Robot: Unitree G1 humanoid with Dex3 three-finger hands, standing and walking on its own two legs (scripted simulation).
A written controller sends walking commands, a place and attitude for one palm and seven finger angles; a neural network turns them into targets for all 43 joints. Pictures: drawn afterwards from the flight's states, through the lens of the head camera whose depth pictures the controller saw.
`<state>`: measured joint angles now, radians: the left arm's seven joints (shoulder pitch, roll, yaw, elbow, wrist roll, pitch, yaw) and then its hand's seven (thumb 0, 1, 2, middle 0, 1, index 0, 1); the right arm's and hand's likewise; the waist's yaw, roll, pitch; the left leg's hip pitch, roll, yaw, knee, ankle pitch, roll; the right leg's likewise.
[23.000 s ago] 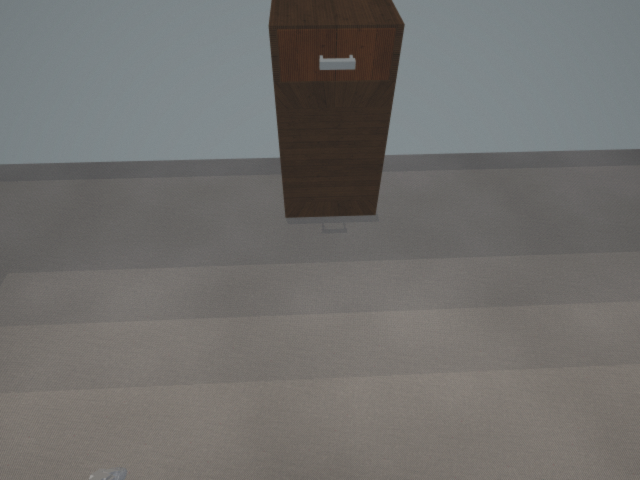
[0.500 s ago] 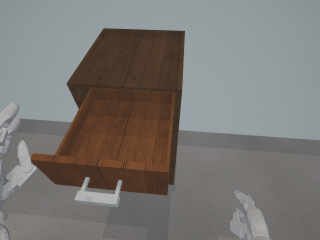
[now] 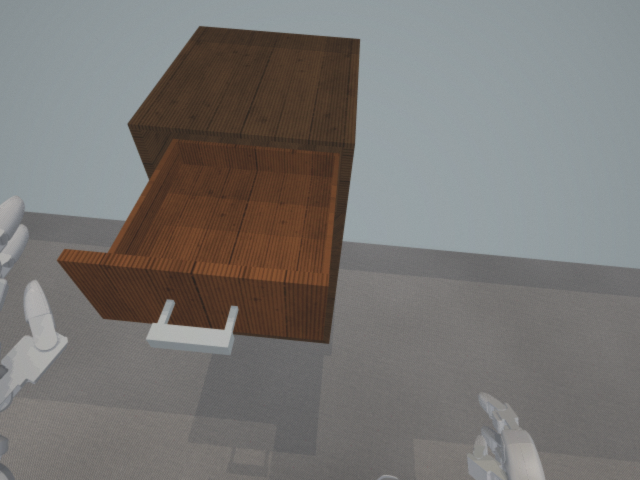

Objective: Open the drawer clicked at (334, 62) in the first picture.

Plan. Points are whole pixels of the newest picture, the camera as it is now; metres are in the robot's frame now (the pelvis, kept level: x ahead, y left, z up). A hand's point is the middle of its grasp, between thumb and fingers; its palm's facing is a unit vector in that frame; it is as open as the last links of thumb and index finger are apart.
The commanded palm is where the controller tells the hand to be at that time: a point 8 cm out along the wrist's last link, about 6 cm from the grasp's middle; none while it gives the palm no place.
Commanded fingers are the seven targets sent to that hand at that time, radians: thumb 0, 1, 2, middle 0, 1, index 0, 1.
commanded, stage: step back with the hand held close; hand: left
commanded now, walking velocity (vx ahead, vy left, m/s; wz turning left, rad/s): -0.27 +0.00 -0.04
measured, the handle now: (196, 324) +0.32 +0.20 -0.03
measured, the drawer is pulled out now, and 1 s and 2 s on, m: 0.30 0.30 0.30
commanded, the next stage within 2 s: stop stepping back and stand still in 0.44 s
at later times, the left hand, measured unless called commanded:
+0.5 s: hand out of the picture +0.09 +0.23 +0.18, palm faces +0.39 -0.80 -0.46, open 7.4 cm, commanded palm +0.02 +0.27 +0.19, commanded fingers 0.00 0.90 0.90 -0.20 -0.30 -0.20 -0.30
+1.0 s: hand out of the picture -0.01 +0.20 +0.18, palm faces +0.37 -0.79 -0.49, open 7.4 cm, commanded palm -0.07 +0.24 +0.19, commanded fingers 0.00 0.90 0.90 -0.20 -0.30 -0.20 -0.30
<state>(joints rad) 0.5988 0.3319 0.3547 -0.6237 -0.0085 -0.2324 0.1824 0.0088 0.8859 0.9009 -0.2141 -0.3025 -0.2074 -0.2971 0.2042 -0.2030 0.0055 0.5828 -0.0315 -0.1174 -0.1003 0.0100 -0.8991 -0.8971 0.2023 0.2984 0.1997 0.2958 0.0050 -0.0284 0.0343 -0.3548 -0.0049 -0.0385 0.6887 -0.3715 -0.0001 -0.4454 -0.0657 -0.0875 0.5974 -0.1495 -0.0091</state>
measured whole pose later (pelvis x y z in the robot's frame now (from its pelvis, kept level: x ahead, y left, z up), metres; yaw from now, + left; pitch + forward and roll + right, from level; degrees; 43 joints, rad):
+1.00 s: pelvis -0.19 -0.04 +0.01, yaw +2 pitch -1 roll +1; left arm 0.67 0.41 0.38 -0.59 0.00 -0.22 0.15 0.01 0.88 0.90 -0.22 -0.30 -0.21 -0.30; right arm 0.30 -0.23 -0.02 0.64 -0.01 -0.16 -0.08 0.01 -0.90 -0.90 0.20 0.30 0.20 0.30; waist -0.04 -0.04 -0.02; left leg -0.23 0.00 0.04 0.51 -0.26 0.01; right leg -0.32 -0.02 -0.07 0.62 -0.34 0.00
